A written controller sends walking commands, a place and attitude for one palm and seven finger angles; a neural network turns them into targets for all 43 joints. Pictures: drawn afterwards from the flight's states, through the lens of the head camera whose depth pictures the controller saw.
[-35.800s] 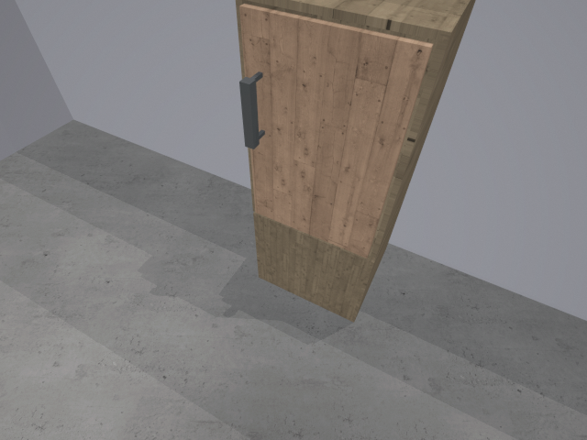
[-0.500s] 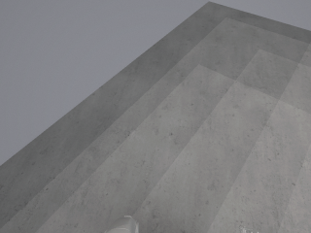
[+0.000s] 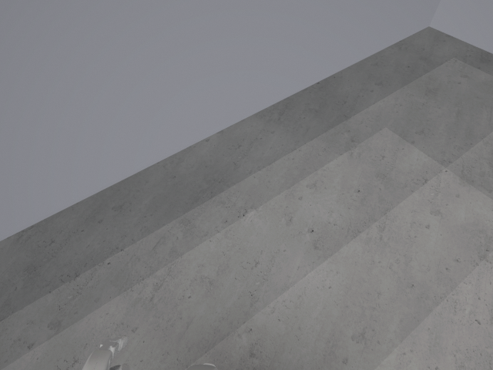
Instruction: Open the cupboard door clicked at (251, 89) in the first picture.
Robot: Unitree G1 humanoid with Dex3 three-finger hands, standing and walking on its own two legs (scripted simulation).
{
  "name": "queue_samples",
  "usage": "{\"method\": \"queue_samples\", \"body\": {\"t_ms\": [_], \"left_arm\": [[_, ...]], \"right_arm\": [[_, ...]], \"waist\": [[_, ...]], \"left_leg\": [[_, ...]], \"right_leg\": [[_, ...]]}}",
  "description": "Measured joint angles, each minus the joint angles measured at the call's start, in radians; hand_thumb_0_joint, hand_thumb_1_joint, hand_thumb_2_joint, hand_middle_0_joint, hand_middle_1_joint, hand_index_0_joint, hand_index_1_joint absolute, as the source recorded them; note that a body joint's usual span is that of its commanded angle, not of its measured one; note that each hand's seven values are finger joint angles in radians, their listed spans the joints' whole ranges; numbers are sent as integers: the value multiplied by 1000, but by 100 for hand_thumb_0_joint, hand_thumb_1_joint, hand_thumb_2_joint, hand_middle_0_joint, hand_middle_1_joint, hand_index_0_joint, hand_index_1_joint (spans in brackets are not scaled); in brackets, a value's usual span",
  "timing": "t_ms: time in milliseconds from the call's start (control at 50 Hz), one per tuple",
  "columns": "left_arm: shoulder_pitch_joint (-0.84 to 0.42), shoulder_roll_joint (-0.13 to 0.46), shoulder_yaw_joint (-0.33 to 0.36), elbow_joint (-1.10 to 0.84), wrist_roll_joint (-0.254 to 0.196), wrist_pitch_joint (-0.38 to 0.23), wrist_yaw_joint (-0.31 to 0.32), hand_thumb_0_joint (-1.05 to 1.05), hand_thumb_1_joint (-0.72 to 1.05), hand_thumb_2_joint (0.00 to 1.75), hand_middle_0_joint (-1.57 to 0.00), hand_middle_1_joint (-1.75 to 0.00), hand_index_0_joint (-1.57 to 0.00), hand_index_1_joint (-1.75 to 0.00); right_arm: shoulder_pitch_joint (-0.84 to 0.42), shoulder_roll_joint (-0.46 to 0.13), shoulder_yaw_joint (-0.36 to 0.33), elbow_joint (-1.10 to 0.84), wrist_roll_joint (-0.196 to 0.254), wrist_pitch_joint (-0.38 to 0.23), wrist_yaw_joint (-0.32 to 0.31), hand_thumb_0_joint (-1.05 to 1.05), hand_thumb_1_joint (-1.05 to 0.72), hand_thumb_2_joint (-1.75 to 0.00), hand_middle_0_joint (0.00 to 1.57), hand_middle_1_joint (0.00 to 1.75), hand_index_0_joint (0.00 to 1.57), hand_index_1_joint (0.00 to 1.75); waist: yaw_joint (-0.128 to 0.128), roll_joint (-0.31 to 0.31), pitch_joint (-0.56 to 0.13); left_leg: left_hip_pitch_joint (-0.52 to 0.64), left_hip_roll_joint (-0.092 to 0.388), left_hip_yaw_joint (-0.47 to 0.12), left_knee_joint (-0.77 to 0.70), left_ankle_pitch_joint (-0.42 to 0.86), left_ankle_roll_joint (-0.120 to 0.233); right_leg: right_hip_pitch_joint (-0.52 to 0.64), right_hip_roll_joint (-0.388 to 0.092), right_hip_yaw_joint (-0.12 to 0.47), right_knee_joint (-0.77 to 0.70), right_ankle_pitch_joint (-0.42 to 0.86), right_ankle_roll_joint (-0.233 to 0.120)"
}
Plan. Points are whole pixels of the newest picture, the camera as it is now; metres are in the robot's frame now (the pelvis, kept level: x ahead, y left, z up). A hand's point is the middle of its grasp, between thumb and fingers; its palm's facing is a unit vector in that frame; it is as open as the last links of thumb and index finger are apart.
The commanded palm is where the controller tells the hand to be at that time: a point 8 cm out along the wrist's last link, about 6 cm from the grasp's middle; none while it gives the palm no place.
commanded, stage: turn to face it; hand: left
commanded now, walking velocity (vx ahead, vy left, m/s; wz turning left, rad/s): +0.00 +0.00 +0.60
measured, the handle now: out of the picture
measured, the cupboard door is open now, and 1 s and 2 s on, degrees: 45 45 45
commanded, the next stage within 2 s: none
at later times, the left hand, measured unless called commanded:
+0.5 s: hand out of the picture +0.00 +0.23 -0.17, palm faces +0.35 -0.90 -0.25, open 7.3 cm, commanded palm none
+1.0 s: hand out of the picture +0.02 +0.16 -0.14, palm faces +0.57 -0.78 -0.26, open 7.4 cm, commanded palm none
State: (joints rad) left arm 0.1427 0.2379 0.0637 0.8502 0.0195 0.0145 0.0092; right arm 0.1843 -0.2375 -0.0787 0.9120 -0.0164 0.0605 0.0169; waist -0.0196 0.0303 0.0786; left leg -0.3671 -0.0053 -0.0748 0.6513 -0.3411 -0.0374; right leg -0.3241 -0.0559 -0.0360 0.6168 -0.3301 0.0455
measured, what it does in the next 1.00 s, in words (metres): steps on the spot, turning left: left foot, then right foot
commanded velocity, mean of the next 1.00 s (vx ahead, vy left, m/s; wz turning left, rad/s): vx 0.00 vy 0.00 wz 0.60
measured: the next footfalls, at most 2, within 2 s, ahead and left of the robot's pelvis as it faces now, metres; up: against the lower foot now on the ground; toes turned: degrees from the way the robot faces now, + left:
left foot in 0.38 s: +0.02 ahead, +0.12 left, +0.00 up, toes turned +22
right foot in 0.78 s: +0.13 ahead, -0.12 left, +0.00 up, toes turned +26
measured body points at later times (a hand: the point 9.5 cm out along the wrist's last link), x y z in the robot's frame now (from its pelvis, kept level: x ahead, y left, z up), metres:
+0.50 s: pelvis +0.01 +0.01 +0.00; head +0.06 +0.05 +0.45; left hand -0.02 +0.28 -0.15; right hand +0.21 -0.20 -0.12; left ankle -0.02 +0.10 -0.72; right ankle +0.02 -0.15 -0.65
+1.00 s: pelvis +0.06 -0.04 +0.02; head +0.11 -0.03 +0.46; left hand -0.01 +0.20 -0.12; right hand +0.26 -0.22 -0.14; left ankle -0.05 +0.06 -0.64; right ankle +0.10 -0.14 -0.72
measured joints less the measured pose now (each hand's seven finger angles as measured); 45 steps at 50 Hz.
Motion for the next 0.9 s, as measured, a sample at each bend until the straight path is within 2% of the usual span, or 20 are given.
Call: {"method": "queue_samples", "body": {"t_ms": [40, 60, 100, 140, 200, 300, 340, 360, 380, 420, 460, 520, 640, 720, 760, 780, 800, 820, 860, 900], "left_arm": [[-2, -20, -14, 0, 3, -8, 6, 0, 91, 90, -20, -30, -20, -30], [2, -29, -19, -1, 2, -9, 9, 0, 91, 90, -20, -30, -20, -30], [17, -46, -28, 4, 1, -8, 13, 0, 91, 90, -20, -30, -20, -30], [30, -57, -34, 13, 2, -6, 15, 0, 91, 90, -20, -30, -20, -30], [47, -66, -39, 25, 2, -8, 13, 0, 91, 90, -20, -30, -20, -30], [65, -50, -27, 37, 6, -11, 11, 0, 92, 90, -20, -30, -20, -30], [75, -35, -19, 45, 5, -8, 8, 0, 92, 90, -20, -30, -20, -30], [85, -26, -14, 47, 2, -6, 6, 0, 91, 90, -20, -30, -20, -30], [92, -17, -9, 50, -3, 1, 3, 0, 91, 90, -20, -30, -20, -30], [82, 6, 0, 65, -3, 29, 6, 0, 91, 90, -20, -30, -20, -30], [67, 19, 7, 81, -3, 48, 11, 0, 91, 90, -20, -30, -20, -30], [40, 29, 14, 81, -2, 51, 5, 0, 91, 90, -20, -30, -20, -30], [4, 23, 10, 45, -5, 39, 0, 0, 91, 90, -19, -30, -20, -30], [-20, 8, 1, 27, -9, 33, 0, 0, 91, 90, -19, -30, -20, -30], [-25, -1, -5, 15, -12, 21, 0, 0, 91, 90, -19, -30, -20, -30], [-20, -2, -8, 6, -10, 11, 0, 0, 91, 90, -19, -30, -20, -30], [-21, -13, -10, 6, -5, 0, 4, 0, 91, 90, -20, -30, -20, -30], [-21, -25, -16, 6, -3, -5, 7, 0, 91, 90, -20, -30, -20, -30], [-12, -46, -27, 7, -2, -7, 12, 0, 91, 90, -20, -30, -20, -30], [4, -62, -34, 12, -3, -5, 14, 0, 91, 90, -20, -30, -20, -30]], "right_arm": [[-4, -15, -12, 8, 2, 11, 0, 1, -90, -90, 20, 30, 20, 30], [-7, -20, -16, 13, 2, 16, 1, 1, -91, -90, 20, 30, 20, 30], [-16, -27, -19, 21, 2, 23, 6, 1, -91, -90, 20, 30, 20, 30], [-23, -26, -18, 23, 3, 24, 11, 1, -91, -90, 20, 30, 20, 30], [-34, -17, -11, 23, 6, 24, 16, 1, -91, -90, 19, 30, 20, 30], [-67, -3, 2, 17, 10, 19, 20, 1, -91, -90, 19, 30, 20, 30], [-81, 1, 6, 6, 10, 10, 21, 1, -91, -90, 19, 30, 20, 30], [-83, 0, 9, -4, 9, 2, 22, 1, -91, -90, 19, 30, 20, 30], [-84, -2, 9, -14, 5, -10, 22, 1, -91, -90, 19, 30, 20, 30], [-90, 6, 13, -25, 3, -26, 16, 0, -91, -90, 19, 30, 20, 30], [-80, 12, 19, -32, 0, -35, 3, 0, -91, -90, 20, 30, 20, 30], [-58, 18, 25, -28, -1, -38, -10, 0, -91, -90, 20, 30, 20, 30], [-15, 23, 27, -3, -4, -32, -9, 0, -90, -90, 20, 30, 20, 30], [6, 21, 18, 7, -7, -20, -6, 0, -90, -90, 20, 30, 20, 30], [16, 17, 10, 11, -4, -12, -6, 0, -90, -90, 20, 30, 20, 30], [24, 15, 6, 10, 0, -8, -5, 0, -90, -90, 20, 30, 20, 30], [20, 7, 0, 16, 3, -3, -5, 0, -90, -90, 20, 30, 20, 30], [16, -2, -7, 20, 4, 3, -4, 1, -90, -90, 20, 30, 20, 30], [8, -16, -17, 29, 3, 15, -2, 1, -90, -90, 20, 30, 20, 30], [-2, -24, -20, 34, 2, 23, 4, 1, -91, -90, 20, 30, 20, 30]], "waist": [[-8, 13, 15], [-10, 13, 20], [-14, 10, 26], [-19, -3, 29], [-19, -27, 32], [7, -57, 46], [15, -69, 47], [17, -73, 42], [15, -74, 34], [23, -90, 38], [23, -84, 31], [25, -74, 24], [18, -43, 10], [-2, -20, 7], [-9, -7, 5], [-9, -10, -3], [-7, 1, 2], [-12, 12, 10], [-16, 18, 21], [-21, 16, 26]], "left_leg": [[-67, -17, 7, 210, -139, 1], [-99, -21, 22, 323, -157, -1], [-142, -12, 54, 480, -129, -12], [-148, 4, 82, 510, -104, -24], [-114, 22, 113, 410, -99, -34], [-29, 32, 158, 177, -107, -22], [18, 26, 176, 62, -64, -10], [51, 23, 184, -16, 0, 0], [54, 21, 176, -41, 68, 31], [31, 8, 166, 10, 29, 71], [34, 6, 145, 4, 2, 80], [61, -1, 113, -68, 40, 69], [93, -6, 49, -153, 90, 60], [80, -11, 0, -137, 87, 38], [60, -17, -27, -104, 72, 23], [43, -28, -36, -75, 58, 14], [18, -30, -39, -11, -9, 9], [-16, -35, -32, 91, -88, 6], [-84, -40, 5, 318, -148, 0], [-128, -23, 43, 469, -118, -13]], "right_leg": [[6, -13, -30, 26, -13, -33], [18, -23, -42, 21, -15, -42], [48, -35, -66, -14, -6, -48], [76, -48, -90, -52, 8, -48], [107, -67, -131, -88, 16, -47], [121, -93, -205, -64, -13, -34], [111, -108, -231, -21, -40, -23], [97, -118, -241, 18, -62, -15], [65, -125, -232, 90, -88, -3], [-20, -110, -134, 286, -202, 15], [-93, -77, -63, 438, -214, 26], [-160, -55, -3, 525, -130, 37], [-158, -30, 34, 390, -78, 44], [-85, 2, 31, 204, -83, 35], [-19, 21, 19, 62, -25, 27], [20, 19, 14, -27, 13, 8], [23, 21, 4, -31, 19, -25], [26, 17, -12, -16, 9, -44], [48, -2, -40, -18, -4, -56], [77, -17, -64, -49, 4, -56]]}}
